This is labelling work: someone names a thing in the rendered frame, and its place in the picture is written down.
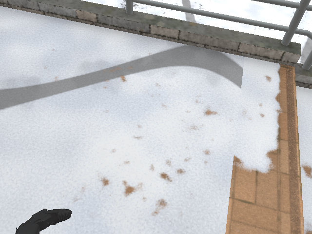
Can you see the robot left hand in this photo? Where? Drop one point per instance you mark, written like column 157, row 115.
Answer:
column 42, row 220

